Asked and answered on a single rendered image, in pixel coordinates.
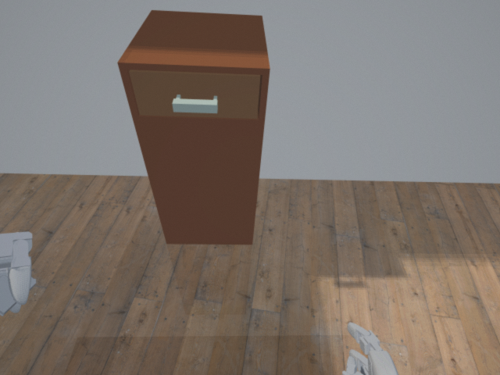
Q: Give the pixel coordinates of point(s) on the handle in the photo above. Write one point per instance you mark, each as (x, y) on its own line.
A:
(195, 105)

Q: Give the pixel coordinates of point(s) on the drawer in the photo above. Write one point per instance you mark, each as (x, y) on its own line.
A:
(237, 94)

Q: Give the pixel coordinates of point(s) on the robot right hand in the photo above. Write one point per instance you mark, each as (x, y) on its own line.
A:
(379, 362)

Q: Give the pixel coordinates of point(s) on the cabinet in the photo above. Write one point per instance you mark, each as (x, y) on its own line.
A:
(203, 171)

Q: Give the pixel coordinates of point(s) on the robot left hand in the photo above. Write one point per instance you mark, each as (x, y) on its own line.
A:
(15, 271)

